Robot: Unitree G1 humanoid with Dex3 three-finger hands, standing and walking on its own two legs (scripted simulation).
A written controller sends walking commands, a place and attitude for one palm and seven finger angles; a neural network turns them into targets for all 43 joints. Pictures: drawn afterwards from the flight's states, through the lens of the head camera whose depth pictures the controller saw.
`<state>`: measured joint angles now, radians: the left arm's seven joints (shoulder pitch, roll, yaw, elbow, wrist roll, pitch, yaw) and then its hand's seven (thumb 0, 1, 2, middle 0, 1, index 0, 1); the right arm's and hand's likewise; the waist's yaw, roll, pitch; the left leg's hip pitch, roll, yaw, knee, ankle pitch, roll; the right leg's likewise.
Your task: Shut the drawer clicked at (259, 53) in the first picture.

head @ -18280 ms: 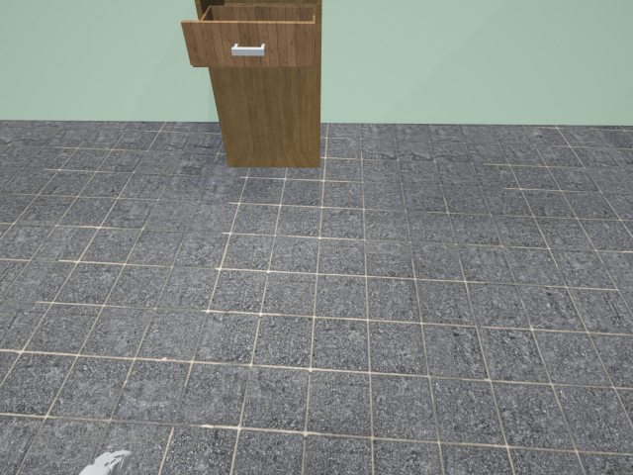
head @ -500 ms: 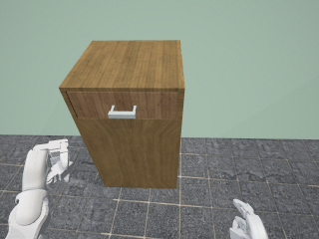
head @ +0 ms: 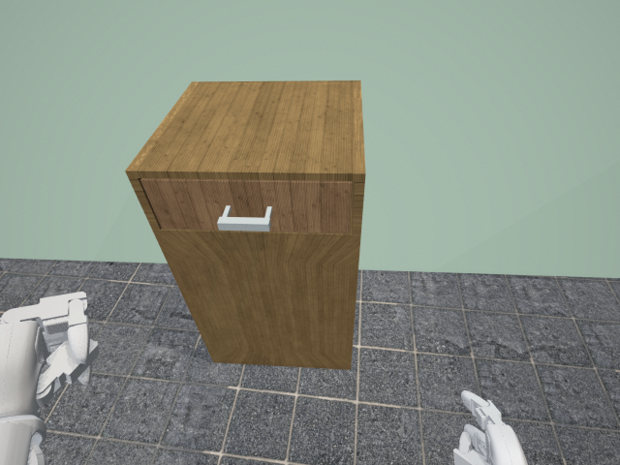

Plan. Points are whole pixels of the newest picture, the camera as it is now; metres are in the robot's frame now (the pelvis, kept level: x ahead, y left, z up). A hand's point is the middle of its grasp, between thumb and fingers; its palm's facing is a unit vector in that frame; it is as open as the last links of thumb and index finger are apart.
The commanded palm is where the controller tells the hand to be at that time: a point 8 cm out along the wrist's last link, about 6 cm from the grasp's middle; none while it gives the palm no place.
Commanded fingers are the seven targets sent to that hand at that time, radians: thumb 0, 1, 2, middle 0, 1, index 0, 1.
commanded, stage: step back with the hand held close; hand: left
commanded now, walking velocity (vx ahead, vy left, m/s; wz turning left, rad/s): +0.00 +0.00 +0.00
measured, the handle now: (246, 217) +0.59 +0.22 -0.04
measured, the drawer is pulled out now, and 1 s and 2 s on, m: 0.00 0.00 0.00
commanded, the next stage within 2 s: stop stepping back and stand still in 1.54 s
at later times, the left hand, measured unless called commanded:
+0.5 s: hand (74, 356) +0.17 +0.25 +0.15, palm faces +0.29 -0.82 -0.50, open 3.3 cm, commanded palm +0.11 +0.29 +0.17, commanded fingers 0.00 0.90 0.90 -1.40 -1.60 -1.40 -1.60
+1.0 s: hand out of the picture +0.09 +0.27 +0.16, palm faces +0.41 -0.77 -0.50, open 3.3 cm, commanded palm +0.02 +0.31 +0.17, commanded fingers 0.00 0.90 0.90 -1.40 -1.60 -1.40 -1.60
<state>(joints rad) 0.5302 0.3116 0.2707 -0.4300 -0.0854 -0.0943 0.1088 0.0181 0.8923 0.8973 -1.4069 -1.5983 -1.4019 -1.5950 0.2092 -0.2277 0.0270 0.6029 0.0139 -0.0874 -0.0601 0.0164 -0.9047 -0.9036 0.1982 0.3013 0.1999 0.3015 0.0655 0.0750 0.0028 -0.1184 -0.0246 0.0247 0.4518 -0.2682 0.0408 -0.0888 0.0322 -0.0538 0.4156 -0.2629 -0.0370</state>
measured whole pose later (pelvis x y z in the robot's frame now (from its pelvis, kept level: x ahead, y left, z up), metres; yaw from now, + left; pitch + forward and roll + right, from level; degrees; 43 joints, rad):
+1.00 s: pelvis -0.10 +0.02 -0.02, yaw +2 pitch -1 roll -2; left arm 0.59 0.39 0.43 -0.61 0.00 -0.26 0.13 0.02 0.89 0.90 -1.41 -1.60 -1.40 -1.59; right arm 0.22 -0.21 -0.01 0.55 -0.01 -0.05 -0.06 0.02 -0.90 -0.90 0.20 0.30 0.20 0.30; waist -0.01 0.01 0.06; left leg -0.45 -0.04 0.03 0.67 -0.21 0.09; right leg -0.40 0.07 0.04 0.63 -0.22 0.00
